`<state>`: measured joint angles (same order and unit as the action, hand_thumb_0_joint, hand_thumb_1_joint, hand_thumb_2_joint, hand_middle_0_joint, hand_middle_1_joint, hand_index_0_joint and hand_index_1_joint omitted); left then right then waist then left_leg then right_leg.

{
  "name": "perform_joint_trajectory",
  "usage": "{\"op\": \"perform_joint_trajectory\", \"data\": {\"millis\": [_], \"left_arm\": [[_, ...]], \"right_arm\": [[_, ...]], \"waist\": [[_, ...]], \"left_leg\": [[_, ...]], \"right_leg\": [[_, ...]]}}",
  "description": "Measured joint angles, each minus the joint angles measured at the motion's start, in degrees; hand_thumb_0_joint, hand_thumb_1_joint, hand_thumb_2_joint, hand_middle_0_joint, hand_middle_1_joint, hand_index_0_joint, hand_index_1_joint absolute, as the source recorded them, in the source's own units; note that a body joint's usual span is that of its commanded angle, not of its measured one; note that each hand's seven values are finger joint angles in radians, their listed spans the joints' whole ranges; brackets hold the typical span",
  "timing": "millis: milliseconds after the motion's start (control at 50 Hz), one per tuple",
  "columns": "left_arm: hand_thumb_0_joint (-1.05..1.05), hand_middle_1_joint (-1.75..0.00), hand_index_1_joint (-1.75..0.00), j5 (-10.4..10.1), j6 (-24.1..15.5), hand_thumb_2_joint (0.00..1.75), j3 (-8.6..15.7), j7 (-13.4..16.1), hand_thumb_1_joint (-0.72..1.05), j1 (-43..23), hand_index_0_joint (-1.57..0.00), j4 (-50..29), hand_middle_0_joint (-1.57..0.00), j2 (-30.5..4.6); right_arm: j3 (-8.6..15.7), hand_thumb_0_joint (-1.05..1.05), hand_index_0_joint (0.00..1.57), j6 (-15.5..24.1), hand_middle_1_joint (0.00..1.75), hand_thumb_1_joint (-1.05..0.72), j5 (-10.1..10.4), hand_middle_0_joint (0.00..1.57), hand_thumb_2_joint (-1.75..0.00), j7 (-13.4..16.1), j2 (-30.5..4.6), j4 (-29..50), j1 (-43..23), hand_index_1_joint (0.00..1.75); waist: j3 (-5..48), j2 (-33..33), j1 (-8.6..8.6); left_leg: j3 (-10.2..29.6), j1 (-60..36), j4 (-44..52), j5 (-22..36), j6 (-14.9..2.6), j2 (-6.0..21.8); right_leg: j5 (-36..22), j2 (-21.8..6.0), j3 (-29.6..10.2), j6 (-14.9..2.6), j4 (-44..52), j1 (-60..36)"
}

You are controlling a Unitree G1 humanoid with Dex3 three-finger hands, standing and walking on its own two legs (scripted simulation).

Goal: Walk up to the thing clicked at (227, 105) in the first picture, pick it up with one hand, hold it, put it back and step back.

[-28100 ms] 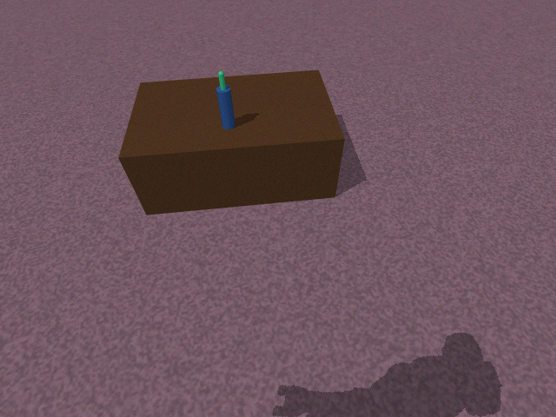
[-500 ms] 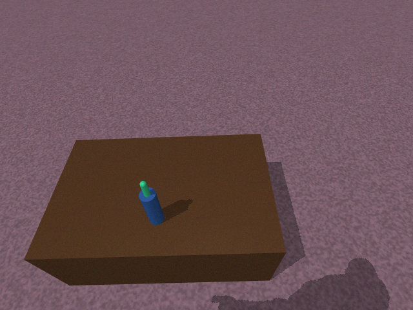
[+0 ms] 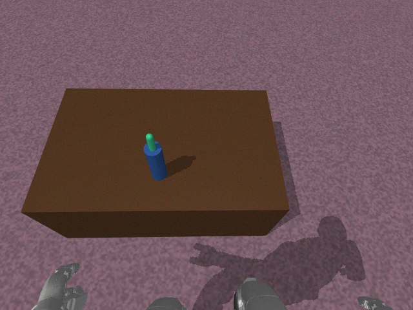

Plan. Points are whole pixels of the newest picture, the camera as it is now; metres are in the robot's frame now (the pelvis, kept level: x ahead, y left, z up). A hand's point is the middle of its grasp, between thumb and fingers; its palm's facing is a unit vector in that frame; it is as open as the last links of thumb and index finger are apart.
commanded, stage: step back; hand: left
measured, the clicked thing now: (154, 156) +0.57 +0.17 -0.27
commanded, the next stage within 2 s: none
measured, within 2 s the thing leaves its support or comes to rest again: neither
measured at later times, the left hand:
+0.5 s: hand out of the picture +0.03 +0.25 -0.13, palm faces -0.06 -0.91 -0.40, open 7.4 cm
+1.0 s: hand out of the picture -0.10 +0.27 -0.14, palm faces -0.05 -0.92 -0.38, open 7.4 cm
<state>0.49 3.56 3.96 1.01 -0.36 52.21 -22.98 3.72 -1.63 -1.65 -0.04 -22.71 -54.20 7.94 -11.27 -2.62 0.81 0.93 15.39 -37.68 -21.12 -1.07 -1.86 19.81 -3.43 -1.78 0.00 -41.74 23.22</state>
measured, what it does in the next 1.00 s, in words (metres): walks backwards: right foot, then left foot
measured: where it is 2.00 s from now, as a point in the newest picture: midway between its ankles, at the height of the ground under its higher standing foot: outside the picture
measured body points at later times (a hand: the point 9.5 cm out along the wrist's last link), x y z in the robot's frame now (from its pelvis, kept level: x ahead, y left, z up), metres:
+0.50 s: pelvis -0.08 -0.01 +0.01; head -0.03 -0.03 +0.45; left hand +0.03 +0.30 -0.10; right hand +0.01 -0.32 -0.12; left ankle -0.08 +0.13 -0.66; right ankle -0.10 -0.12 -0.72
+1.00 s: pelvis -0.21 +0.00 +0.01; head -0.15 +0.02 +0.45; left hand -0.10 +0.32 -0.12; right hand -0.10 -0.31 -0.09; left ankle -0.15 +0.13 -0.72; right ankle -0.27 -0.14 -0.65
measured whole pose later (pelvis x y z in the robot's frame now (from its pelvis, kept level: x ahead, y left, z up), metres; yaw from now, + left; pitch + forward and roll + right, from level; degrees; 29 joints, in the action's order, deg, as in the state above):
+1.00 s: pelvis -0.21 +0.00 +0.01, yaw -3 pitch -2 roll -1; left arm 0.6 3.9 4.9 0.8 9.7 47.3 -22.9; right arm 2.1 -0.8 -1.7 1.1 -20.9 -46.8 6.9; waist -10.6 -1.6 -0.5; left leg 0.3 18.9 -33.8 -13.0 -0.8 1.7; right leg 30.3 4.4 -7.0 1.7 -61.8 21.6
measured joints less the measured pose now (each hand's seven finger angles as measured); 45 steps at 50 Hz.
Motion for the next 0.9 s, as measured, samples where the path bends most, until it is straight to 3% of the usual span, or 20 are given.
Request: {"op": "perform_joint_trajectory", "data": {"millis": [40,60,100,140,200,260,320,360,400,460,500,540,600,680,720,740,760,820,860,900], "left_arm": [[0.01,-0.3,-0.3,-0.06,0.52,0.9,0.25,0.6,0.9,-0.48,-0.2,-0.31,-0.21,-0.2],[0.01,-0.3,-0.3,-0.18,0.72,0.9,0.24,0.79,0.9,-0.41,-0.2,-0.28,-0.21,-0.29],[0.01,-0.3,-0.3,-0.53,0.77,0.9,0.11,0.92,0.9,0.36,-0.2,-0.33,-0.21,-0.32],[0.01,-0.3,-0.3,-0.46,0.6,0.9,0.01,0.78,0.9,1.69,-0.2,-0.49,-0.21,-0.07],[0.01,-0.3,-0.3,-0.23,0.61,0.9,-0.11,0.52,0.9,3.96,-0.2,-0.56,-0.21,0.33],[0.01,-0.3,-0.3,-0.08,0.63,0.9,-0.09,0.26,0.9,5.59,-0.2,-0.64,-0.21,0.71],[0.01,-0.3,-0.3,0.03,0.24,0.9,0.06,-0.12,0.9,6.68,-0.2,-0.84,-0.21,1.0],[0.01,-0.3,-0.3,0.26,-0.36,0.9,0.16,-0.33,0.9,7.38,-0.2,-0.93,-0.21,1.24],[0.01,-0.3,-0.3,0.84,-1.1,0.9,0.29,-0.38,0.9,7.74,-0.2,-0.69,-0.21,2.36],[0.01,-0.3,-0.3,0.75,-1.4,0.9,-0.14,-0.95,0.9,8.8,-0.2,-1.7,-0.21,2.9],[0.01,-0.3,-0.3,0.63,-1.29,0.9,-0.34,-0.79,0.9,9.02,-0.2,-2.43,-0.21,3.46],[0.01,-0.3,-0.3,0.77,-1.12,0.9,-0.4,-0.56,0.9,8.8,-0.21,-3.44,-0.21,3.72],[0.01,-0.3,-0.3,1.05,-1.29,0.9,-0.51,-0.18,0.9,7.93,-0.21,-5.53,-0.21,3.57],[0.01,-0.3,-0.3,1.02,-1.46,0.9,-0.57,0.13,0.9,6.47,-0.21,-8.11,-0.21,2.52],[0.01,-0.3,-0.3,0.61,-1.07,0.9,-0.65,-0.07,0.9,5.92,-0.21,-8.79,-0.21,1.66],[0.01,-0.3,-0.3,0.41,-0.76,0.9,-0.51,-0.13,0.9,5.45,-0.21,-8.72,-0.21,1.03],[0.01,-0.3,-0.3,0.21,-0.41,0.9,-0.3,-0.05,0.9,5.24,-0.2,-8.39,-0.21,0.74],[0.01,-0.3,-0.3,0.13,0.64,0.9,0.26,0.4,0.9,5.61,-0.2,-6.56,-0.21,0.55],[0.01,-0.3,-0.3,-0.25,0.66,0.9,0.55,0.44,0.9,6.52,-0.2,-5.96,-0.21,0.22],[0.01,-0.3,-0.3,-0.26,0.36,0.9,0.77,0.24,0.9,7.72,-0.2,-5.71,-0.21,0.1]], "right_arm": [[-0.43,0.01,0.21,-0.05,0.3,-0.9,-0.15,0.21,-0.9,-0.25,0.98,-0.07,0.59,0.3],[-0.68,0.01,0.21,-0.09,0.3,-0.9,-0.11,0.21,-0.9,-0.16,1.5,-0.08,0.92,0.3],[-1.06,0.01,0.21,-0.25,0.3,-0.9,-0.33,0.21,-0.9,0.23,2.31,0.13,1.36,0.3],[-1.12,0.01,0.21,-0.2,0.3,-0.9,-0.27,0.21,-0.9,0.72,2.67,0.83,1.37,0.3],[-1.06,0.01,0.21,0.16,0.3,-0.9,0.03,0.21,-0.9,1.32,2.86,2.46,0.76,0.3],[-1.16,0.01,0.21,0.48,0.3,-0.9,0.3,0.21,-0.9,1.55,2.68,4.18,-0.17,0.3],[-1.36,0.01,0.21,0.33,0.3,-0.9,0.39,0.21,-0.9,1.37,2.14,5.43,-0.95,0.3],[-1.45,0.01,0.21,-0.1,0.3,-0.9,0.64,0.21,-0.9,1.14,1.55,5.7,-1.27,0.3],[-1.35,0.01,0.21,-0.7,0.3,-0.9,1.18,0.21,-0.9,1.04,0.56,5.11,-2.05,0.3],[-1.19,0.01,0.21,-1.66,0.3,-0.9,1.7,0.21,-0.9,1.37,0.54,4.13,-2.12,0.3],[-1.23,0.01,0.21,-1.52,0.3,-0.9,2.05,0.21,-0.9,1.41,0.02,4.09,-1.56,0.3],[-1.32,0.01,0.21,-1.03,0.3,-0.9,2.07,0.21,-0.9,1.56,-0.52,4.3,-0.76,0.3],[-1.33,0.01,0.21,-0.79,0.3,-0.9,1.84,0.21,-0.9,1.72,-1.11,4.51,0.31,0.3],[-1.15,0.01,0.21,-0.55,0.3,-0.9,1.31,0.21,-0.9,1.52,-1.04,4.55,1.11,0.3],[-0.94,0.01,0.21,0.07,0.3,-0.9,0.9,0.21,-0.9,1.29,-0.76,4.46,1.51,0.3],[-0.77,0.01,0.21,0.29,0.3,-0.9,0.52,0.21,-0.9,1.23,-0.04,4.13,1.26,0.3],[-0.88,0.01,0.21,0.31,0.3,-0.9,0.27,0.21,-0.9,0.92,0.47,4.03,1.09,0.3],[-1.6,0.01,0.21,0.6,0.3,-0.9,-0.08,0.21,-0.9,0.24,1.38,4.3,1.19,0.3],[-1.95,0.01,0.21,0.52,0.3,-0.9,-0.13,0.21,-0.9,0.47,2.01,4.47,1.13,0.3],[-1.93,0.01,0.21,0.5,0.3,-0.9,-0.15,0.21,-0.9,0.74,2.19,4.96,0.7,0.3]], "waist": [[-0.72,-0.34,0.46],[-0.7,-0.43,0.71],[-0.32,-0.73,0.55],[-0.27,-0.53,0.4],[-0.47,0.07,0.31],[-0.93,0.88,0.28],[-0.91,1.55,0.05],[-0.33,2.18,-0.28],[-0.3,4.84,0.07],[0.81,4.32,-0.72],[1.41,4.31,-1.19],[1.86,4.5,-1.28],[1.8,4.6,-1.3],[0.97,3.89,-1.03],[0.83,3.15,-0.59],[0.19,1.55,-0.88],[-0.21,0.66,-1.32],[0.31,1.02,-0.32],[1.03,0.64,-0.52],[1.31,0.6,-0.91]], "left_leg": [[0.37,0.63,-0.24,0.56,-0.36,0.2],[0.6,0.63,0.64,1.36,-0.48,0.38],[0.23,0.44,2.98,3.1,-0.69,0.64],[-0.31,0.23,4.58,4.33,-0.98,0.93],[-1.34,0.37,5.4,5.31,-1.23,1.38],[-2.27,1.27,4.66,5.68,-1.22,1.94],[-3.21,2.88,2.59,5.48,-0.77,2.31],[-3.64,4.43,0.12,4.8,-0.26,2.63],[-2.13,5.87,-2.56,4.43,0.21,3.92],[3.26,9.16,-15.2,-6.75,0.82,-1.13],[5.9,10.51,-23.25,-7.86,1.14,-3.97],[6.83,10.48,-26.71,-7.75,1.59,-4.97],[6.25,8.15,-24.13,-8.49,2.29,-4.26],[3.45,2.63,-9.87,-7.0,1.95,-1.33],[1.95,-0.77,-0.08,-0.35,1.2,-0.34],[1.13,-1.06,0.68,0.92,0.62,-1.16],[0.48,-0.78,0.14,0.98,0.18,-1.36],[1.44,0.43,0.36,2.21,-0.31,0.19],[1.23,0.66,2.43,4.11,-0.18,1.02],[0.76,1.13,3.76,5.66,-0.12,1.85]], "right_leg": [[9.12,4.75,-5.49,-0.81,-8.95,2.12],[10.62,6.93,-7.17,-1.03,-13.65,2.98],[10.17,9.56,-8.51,-1.08,-20.8,4.17],[9.6,10.35,-7.95,-0.32,-24.25,3.79],[9.85,9.94,-6.75,1.05,-23.49,1.33],[10.1,8.45,-5.22,1.56,-16.81,-2.06],[8.27,6.17,-3.08,0.84,-6.44,-5.93],[3.11,5.05,-1.53,-0.12,2.81,-9.37],[1.9,6.28,-0.02,-0.87,5.44,-10.58],[1.33,4.96,-0.44,-1.69,4.48,-9.31],[-0.17,4.11,-0.7,-1.68,5.9,-9.06],[-1.55,3.55,-0.44,-1.53,7.1,-8.5],[-2.86,2.94,0.45,-1.27,7.47,-7.19],[-3.25,2.11,2.1,-0.6,5.15,-4.58],[-2.52,1.52,2.87,0.02,2.22,-2.68],[-2.3,0.69,2.07,0.09,0.63,-1.85],[0.55,1.36,0.37,-0.36,-1.35,-1.05],[10.98,7.69,-4.8,-1.0,-15.86,2.22],[11.06,9.91,-6.32,-1.01,-23.82,3.57],[10.33,10.24,-6.34,-0.23,-27.14,3.29]]}}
